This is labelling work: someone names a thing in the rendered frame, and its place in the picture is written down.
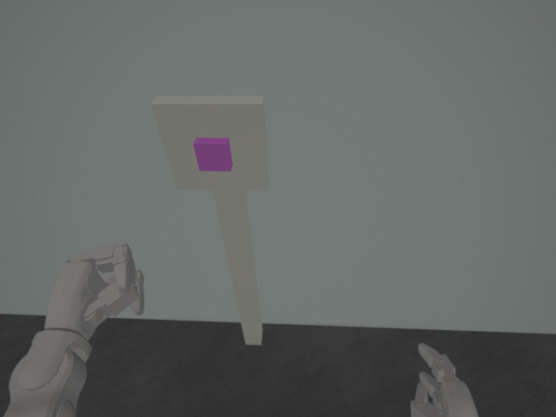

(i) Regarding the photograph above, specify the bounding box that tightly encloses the robot left forearm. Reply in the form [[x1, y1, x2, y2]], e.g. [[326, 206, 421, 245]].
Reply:
[[3, 328, 92, 417]]

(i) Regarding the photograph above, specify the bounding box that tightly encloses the button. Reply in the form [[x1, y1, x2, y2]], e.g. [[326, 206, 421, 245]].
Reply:
[[193, 137, 233, 171]]

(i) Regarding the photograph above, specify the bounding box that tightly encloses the panel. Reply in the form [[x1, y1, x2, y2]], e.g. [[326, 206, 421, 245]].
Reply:
[[151, 96, 268, 345]]

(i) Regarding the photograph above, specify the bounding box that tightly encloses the left robot hand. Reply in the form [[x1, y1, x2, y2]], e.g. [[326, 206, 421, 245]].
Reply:
[[44, 241, 144, 341]]

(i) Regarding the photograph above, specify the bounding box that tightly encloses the right robot hand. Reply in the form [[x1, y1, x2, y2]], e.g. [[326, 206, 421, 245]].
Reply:
[[410, 343, 479, 417]]

